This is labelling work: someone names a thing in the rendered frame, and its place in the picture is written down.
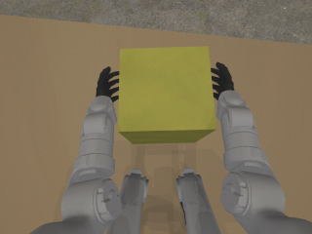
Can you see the robot thigh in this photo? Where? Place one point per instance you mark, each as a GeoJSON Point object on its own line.
{"type": "Point", "coordinates": [199, 215]}
{"type": "Point", "coordinates": [133, 193]}

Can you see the robot left upper arm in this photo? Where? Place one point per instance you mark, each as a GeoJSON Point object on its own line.
{"type": "Point", "coordinates": [87, 207]}

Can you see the robot right upper arm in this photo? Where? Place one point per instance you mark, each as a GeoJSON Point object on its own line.
{"type": "Point", "coordinates": [257, 202]}

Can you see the carton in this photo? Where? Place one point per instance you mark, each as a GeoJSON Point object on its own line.
{"type": "Point", "coordinates": [165, 95]}

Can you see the robot right thigh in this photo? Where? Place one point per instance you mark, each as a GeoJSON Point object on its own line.
{"type": "Point", "coordinates": [199, 215]}

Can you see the robot right forearm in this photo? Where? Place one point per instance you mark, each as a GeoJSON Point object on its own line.
{"type": "Point", "coordinates": [240, 136]}

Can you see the robot left thigh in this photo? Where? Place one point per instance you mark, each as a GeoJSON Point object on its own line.
{"type": "Point", "coordinates": [133, 193]}

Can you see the robot left forearm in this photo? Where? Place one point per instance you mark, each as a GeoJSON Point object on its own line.
{"type": "Point", "coordinates": [95, 157]}

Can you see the left robot hand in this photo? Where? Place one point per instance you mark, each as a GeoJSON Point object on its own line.
{"type": "Point", "coordinates": [103, 85]}

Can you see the right robot hand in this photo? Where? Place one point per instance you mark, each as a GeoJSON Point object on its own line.
{"type": "Point", "coordinates": [224, 81]}

